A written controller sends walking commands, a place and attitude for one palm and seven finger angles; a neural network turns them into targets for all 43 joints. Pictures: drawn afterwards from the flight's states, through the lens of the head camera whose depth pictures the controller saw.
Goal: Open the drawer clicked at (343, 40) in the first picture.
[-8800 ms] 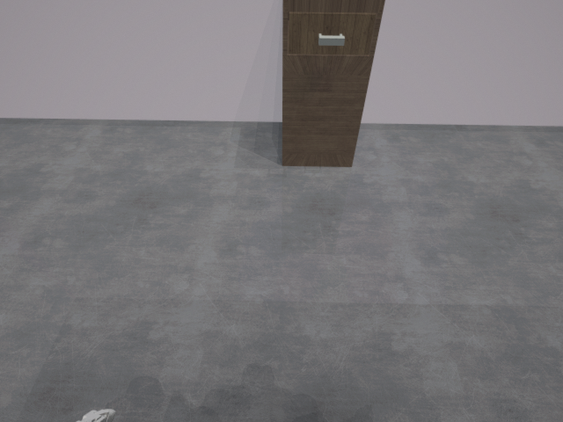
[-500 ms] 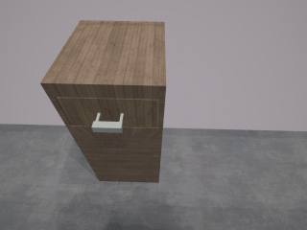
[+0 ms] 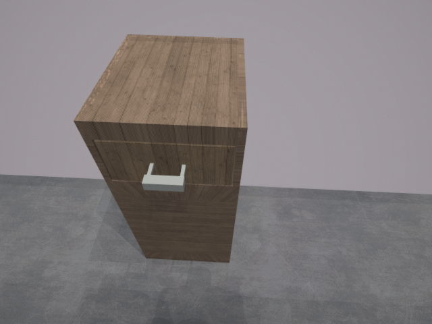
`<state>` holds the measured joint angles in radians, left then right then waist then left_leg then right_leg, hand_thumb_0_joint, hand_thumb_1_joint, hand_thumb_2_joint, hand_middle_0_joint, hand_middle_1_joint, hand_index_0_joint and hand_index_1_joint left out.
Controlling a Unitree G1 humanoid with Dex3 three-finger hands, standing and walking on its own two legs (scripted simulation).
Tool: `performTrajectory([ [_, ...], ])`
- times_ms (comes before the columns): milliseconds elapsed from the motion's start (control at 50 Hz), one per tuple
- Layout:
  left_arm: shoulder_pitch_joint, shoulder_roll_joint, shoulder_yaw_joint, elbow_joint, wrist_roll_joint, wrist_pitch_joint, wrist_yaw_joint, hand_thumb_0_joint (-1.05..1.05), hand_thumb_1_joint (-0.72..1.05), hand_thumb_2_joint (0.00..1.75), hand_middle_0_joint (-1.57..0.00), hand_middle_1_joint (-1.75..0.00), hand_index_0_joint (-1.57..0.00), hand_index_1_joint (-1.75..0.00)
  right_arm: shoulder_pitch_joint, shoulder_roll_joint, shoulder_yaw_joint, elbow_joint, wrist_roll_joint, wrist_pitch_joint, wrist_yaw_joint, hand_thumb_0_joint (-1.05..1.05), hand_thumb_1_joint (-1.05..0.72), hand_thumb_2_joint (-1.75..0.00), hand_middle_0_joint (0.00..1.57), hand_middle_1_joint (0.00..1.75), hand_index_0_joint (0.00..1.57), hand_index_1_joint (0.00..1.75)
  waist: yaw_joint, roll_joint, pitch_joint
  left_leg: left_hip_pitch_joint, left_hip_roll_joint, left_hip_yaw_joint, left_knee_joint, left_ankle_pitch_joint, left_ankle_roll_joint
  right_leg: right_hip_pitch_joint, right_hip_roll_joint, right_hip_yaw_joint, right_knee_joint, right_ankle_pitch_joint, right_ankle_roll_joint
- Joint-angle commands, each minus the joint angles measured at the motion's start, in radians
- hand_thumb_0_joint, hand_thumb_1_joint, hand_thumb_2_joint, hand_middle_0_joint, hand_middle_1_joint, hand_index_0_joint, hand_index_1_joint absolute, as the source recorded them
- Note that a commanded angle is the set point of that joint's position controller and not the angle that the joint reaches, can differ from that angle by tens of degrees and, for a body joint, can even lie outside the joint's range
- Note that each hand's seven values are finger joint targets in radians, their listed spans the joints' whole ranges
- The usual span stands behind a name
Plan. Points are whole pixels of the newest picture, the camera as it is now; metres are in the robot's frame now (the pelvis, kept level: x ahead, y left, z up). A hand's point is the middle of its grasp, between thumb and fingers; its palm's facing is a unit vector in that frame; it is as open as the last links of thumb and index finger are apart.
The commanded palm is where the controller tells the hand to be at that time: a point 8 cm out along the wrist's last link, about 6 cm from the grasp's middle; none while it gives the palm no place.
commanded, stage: shuffle to correct the standing spot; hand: left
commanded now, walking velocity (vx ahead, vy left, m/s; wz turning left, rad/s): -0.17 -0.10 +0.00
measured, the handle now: (165, 175) +0.47 +0.16 -0.06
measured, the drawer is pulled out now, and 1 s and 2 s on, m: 0.00 0.00 0.00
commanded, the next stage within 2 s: come to a stop and stand still in 0.18 s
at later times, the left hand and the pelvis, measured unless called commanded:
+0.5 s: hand out of the picture -0.01 +0.11 -0.16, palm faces +0.05 -0.96 -0.26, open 7.3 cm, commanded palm none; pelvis -0.05 -0.07 +0.00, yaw +1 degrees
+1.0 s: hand out of the picture -0.12 +0.12 -0.17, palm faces +0.13 -0.97 -0.20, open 7.4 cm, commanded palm none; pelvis -0.06 -0.05 +0.00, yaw +3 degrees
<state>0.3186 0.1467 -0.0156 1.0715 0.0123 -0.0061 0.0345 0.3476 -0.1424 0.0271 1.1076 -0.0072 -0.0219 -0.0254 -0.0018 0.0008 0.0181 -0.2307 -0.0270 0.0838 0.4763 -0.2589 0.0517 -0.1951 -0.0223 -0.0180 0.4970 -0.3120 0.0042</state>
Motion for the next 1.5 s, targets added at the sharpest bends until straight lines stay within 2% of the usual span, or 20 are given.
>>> performTrajectory([
  [0,0.070,0.094,0.021,-0.021,-0.007,-0.005,0.012,0.00,0.90,0.90,-0.20,-0.30,-0.20,-0.30,0.043,-0.106,-0.027,-0.032,0.002,-0.015,-0.019,0.00,-0.90,-0.90,0.20,0.30,0.20,0.30,0.003,0.025,-0.009,0.073,0.160,-0.140,-0.072,0.467,0.023,-0.019,-0.055,0.053,-0.020,0.269,-0.031],
  [120,0.060,0.090,0.046,-0.074,0.003,0.025,0.012,0.00,0.90,0.90,-0.20,-0.30,-0.20,-0.30,0.046,-0.159,-0.067,-0.063,-0.001,0.009,-0.041,0.00,-0.90,-0.90,0.20,0.30,0.20,0.30,-0.006,0.118,-0.044,0.140,0.281,-0.215,-0.061,0.757,0.100,-0.135,-0.006,0.014,0.143,0.072,-0.024],
  [160,0.038,0.085,0.056,-0.098,0.006,0.036,0.007,0.00,0.90,0.90,-0.20,-0.30,-0.20,-0.30,0.026,-0.170,-0.079,-0.081,-0.008,0.017,-0.042,0.00,-0.90,-0.90,0.20,0.30,0.20,0.30,-0.006,0.141,-0.034,0.116,0.338,-0.247,-0.074,0.757,0.146,-0.184,-0.001,0.010,0.235,-0.112,-0.025],
  [200,0.040,0.073,0.063,-0.111,0.008,0.045,0.003,0.00,0.90,0.90,-0.20,-0.30,-0.20,-0.30,-0.017,-0.178,-0.087,-0.100,-0.014,0.024,-0.040,0.00,-0.90,-0.90,0.20,0.30,0.20,0.30,0.011,0.136,-0.028,0.030,0.355,-0.245,-0.068,0.685,0.159,-0.151,-0.009,0.019,0.250,-0.125,-0.029],
  [240,0.077,0.069,0.069,-0.111,0.010,0.045,-0.002,0.00,0.90,0.90,-0.20,-0.30,-0.20,-0.30,-0.075,-0.186,-0.093,-0.125,-0.016,0.033,-0.036,0.00,-0.90,-0.90,0.20,0.30,0.20,0.30,0.038,0.097,-0.033,-0.075,0.317,-0.213,-0.016,0.519,0.114,-0.053,-0.015,0.030,0.131,0.027,-0.030],
  [260,0.086,0.086,0.073,-0.115,0.014,0.041,-0.004,0.00,0.90,0.90,-0.20,-0.30,-0.20,-0.30,-0.087,-0.175,-0.094,-0.140,-0.015,0.038,-0.031,0.00,-0.90,-0.90,0.20,0.30,0.20,0.30,0.040,0.027,-0.034,-0.120,0.249,-0.171,0.042,0.365,0.068,-0.026,-0.038,0.074,0.046,0.197,-0.036],
  [300,0.056,0.171,0.076,-0.135,0.019,0.022,0.001,0.00,0.90,0.90,-0.20,-0.30,-0.20,-0.30,-0.058,-0.075,-0.081,-0.162,-0.007,0.049,-0.014,0.00,-0.90,-0.90,0.20,0.30,0.20,0.30,0.014,-0.240,-0.043,-0.185,0.012,-0.008,0.292,-0.177,-0.038,-0.068,-0.272,0.308,-0.125,0.358,-0.137],
  [320,0.060,0.177,0.068,-0.142,0.014,0.012,0.004,0.00,0.90,0.90,-0.20,-0.30,-0.20,-0.30,-0.101,-0.064,-0.078,-0.170,-0.009,0.063,-0.010,0.00,-0.90,-0.90,0.20,0.30,0.20,0.30,0.045,-0.242,-0.052,-0.190,0.011,-0.091,0.447,-0.324,-0.031,-0.136,-0.321,0.371,-0.189,0.325,-0.167],
  [380,-0.042,0.134,0.051,-0.154,0.011,-0.009,0.008,0.00,0.90,0.90,-0.20,-0.30,-0.20,-0.30,-0.062,-0.073,-0.074,-0.132,-0.012,0.056,0.013,0.00,-0.90,-0.90,0.20,0.30,0.20,0.30,-0.012,-0.119,-0.014,-0.219,0.044,-0.116,0.539,-0.150,-0.039,-0.128,-0.242,0.283,-0.222,0.100,-0.168],
  [480,0.055,0.169,0.069,-0.122,0.012,-0.024,0.000,0.00,0.90,0.90,-0.20,-0.30,-0.20,-0.30,-0.111,-0.110,-0.068,-0.136,-0.016,0.044,0.022,0.00,-0.90,-0.90,0.20,0.30,0.20,0.30,0.050,-0.074,0.013,-0.305,0.058,-0.086,0.444,-0.138,-0.064,0.060,-0.277,0.328,-0.283,0.057,-0.169],
  [580,0.088,0.188,0.079,-0.102,0.015,-0.025,-0.004,0.00,0.90,0.90,-0.20,-0.30,-0.20,-0.30,-0.116,-0.109,-0.064,-0.142,-0.015,0.043,0.028,0.00,-0.90,-0.90,0.20,0.30,0.20,0.30,0.065,-0.084,-0.008,-0.295,0.056,-0.074,0.368,-0.134,-0.065,0.128,-0.276,0.299,-0.307,0.049,-0.191],
  [740,0.056,0.193,0.077,-0.066,0.018,-0.012,-0.009,0.00,0.90,0.90,-0.20,-0.30,-0.20,-0.30,-0.064,-0.086,-0.050,-0.123,-0.006,0.040,0.029,0.00,-0.90,-0.90,0.20,0.30,0.20,0.30,0.033,-0.140,-0.005,-0.100,0.037,-0.036,0.181,-0.107,-0.044,-0.049,-0.228,0.209,-0.366,-0.115,-0.170],
  [800,0.027,0.174,0.073,-0.046,0.012,-0.001,-0.008,0.00,0.90,0.90,-0.20,-0.30,-0.20,-0.30,0.058,-0.062,-0.040,-0.071,-0.006,0.030,0.020,0.00,-0.90,-0.90,0.20,0.30,0.20,0.30,-0.019,-0.112,-0.007,0.117,0.021,-0.007,-0.029,-0.002,-0.034,-0.187,-0.161,0.143,-0.324,-0.184,-0.110],
  [840,0.048,0.109,0.056,-0.035,0.009,0.004,-0.007,0.00,0.90,0.90,-0.20,-0.30,-0.20,-0.30,0.120,-0.088,-0.038,-0.045,-0.011,0.017,0.007,0.00,-0.90,-0.90,0.20,0.30,0.20,0.30,-0.024,0.027,0.014,0.155,0.116,-0.097,-0.162,-0.043,-0.008,-0.236,-0.081,0.082,-0.168,-0.142,-0.066],
  [860,0.075,0.068,0.046,-0.037,0.003,0.003,-0.009,0.00,0.90,0.90,-0.20,-0.30,-0.20,-0.30,0.108,-0.119,-0.038,-0.054,-0.016,0.013,0.000,0.00,-0.90,-0.90,0.20,0.30,0.20,0.30,-0.003,0.125,0.029,0.077,0.222,-0.215,-0.225,-0.108,0.029,-0.224,-0.030,0.027,-0.083,-0.089,-0.050],
  [880,0.081,0.044,0.040,-0.051,0.008,-0.002,-0.011,0.00,0.90,0.90,-0.20,-0.30,-0.20,-0.30,0.097,-0.151,-0.043,-0.080,-0.016,0.014,-0.005,0.00,-0.90,-0.90,0.20,0.30,0.20,0.30,0.010,0.137,0.040,-0.018,0.293,-0.278,-0.261,-0.144,0.068,-0.194,-0.010,-0.033,-0.016,-0.069,-0.036],
  [920,0.064,0.049,0.037,-0.021,0.013,-0.004,-0.015,0.00,0.90,0.90,-0.20,-0.30,-0.20,-0.30,0.021,-0.113,-0.026,-0.071,-0.014,0.007,-0.012,0.00,-0.90,-0.90,0.20,0.30,0.20,0.30,0.033,0.189,0.088,-0.124,0.242,-0.248,-0.280,-0.130,0.063,-0.092,-0.014,-0.035,-0.026,-0.010,-0.035],
  [1020,0.118,0.068,0.028,0.050,-0.002,-0.022,-0.015,0.00,0.90,0.90,-0.20,-0.30,-0.20,-0.30,0.051,-0.069,-0.004,-0.028,-0.005,-0.005,-0.020,0.00,-0.90,-0.90,0.20,0.30,0.20,0.30,0.039,-0.009,0.050,-0.083,0.135,-0.119,-0.152,0.038,-0.005,0.048,-0.085,0.061,-0.123,0.161,-0.059],
  [1180,0.090,0.046,0.025,0.062,-0.005,-0.019,-0.004,0.00,0.90,0.90,-0.20,-0.30,-0.20,-0.30,0.105,-0.032,0.002,0.025,-0.005,-0.007,-0.023,0.00,-0.90,-0.90,0.20,0.30,0.20,0.30,0.026,0.026,0.091,-0.064,0.135,-0.110,-0.160,0.053,-0.011,0.034,-0.072,0.044,-0.114,0.160,-0.064],
  [1480,0.101,0.023,0.025,0.062,-0.003,-0.027,0.004,0.00,0.90,0.90,-0.20,-0.30,-0.20,-0.30,0.111,-0.009,-0.006,0.042,-0.003,-0.011,-0.030,0.00,-0.90,-0.90,0.20,0.30,0.20,0.30,0.011,0.002,0.040,0.024,0.137,-0.095,-0.123,0.188,-0.016,0.057,-0.077,0.042,-0.096,0.340,-0.067],
])
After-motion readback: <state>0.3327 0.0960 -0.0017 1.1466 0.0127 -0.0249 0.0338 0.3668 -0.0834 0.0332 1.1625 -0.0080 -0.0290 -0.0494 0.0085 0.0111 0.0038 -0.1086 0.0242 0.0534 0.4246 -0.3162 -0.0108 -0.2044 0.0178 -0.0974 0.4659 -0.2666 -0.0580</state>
